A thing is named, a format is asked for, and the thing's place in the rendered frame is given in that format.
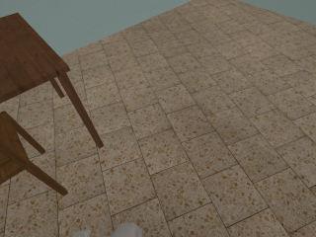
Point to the table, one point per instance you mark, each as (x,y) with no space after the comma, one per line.
(27,61)

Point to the left robot thigh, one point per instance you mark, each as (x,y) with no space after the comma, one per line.
(127,230)

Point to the chair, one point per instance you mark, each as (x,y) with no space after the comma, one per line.
(13,157)

